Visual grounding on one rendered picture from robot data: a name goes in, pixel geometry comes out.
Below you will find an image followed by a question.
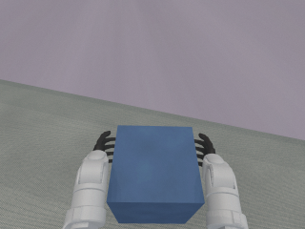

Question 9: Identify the left robot hand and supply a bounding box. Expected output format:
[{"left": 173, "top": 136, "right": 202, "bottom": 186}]
[{"left": 93, "top": 131, "right": 116, "bottom": 163}]

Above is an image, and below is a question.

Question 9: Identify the right robot forearm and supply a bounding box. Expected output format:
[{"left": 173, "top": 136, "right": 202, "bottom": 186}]
[{"left": 202, "top": 154, "right": 249, "bottom": 229}]

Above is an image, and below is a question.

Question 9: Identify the right robot hand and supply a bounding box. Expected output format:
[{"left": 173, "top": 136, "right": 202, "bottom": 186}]
[{"left": 194, "top": 133, "right": 215, "bottom": 167}]

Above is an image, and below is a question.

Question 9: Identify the carton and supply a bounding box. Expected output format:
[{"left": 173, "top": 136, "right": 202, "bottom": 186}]
[{"left": 106, "top": 125, "right": 205, "bottom": 224}]

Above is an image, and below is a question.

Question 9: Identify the left robot forearm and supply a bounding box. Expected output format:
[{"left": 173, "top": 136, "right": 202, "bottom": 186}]
[{"left": 62, "top": 150, "right": 109, "bottom": 229}]

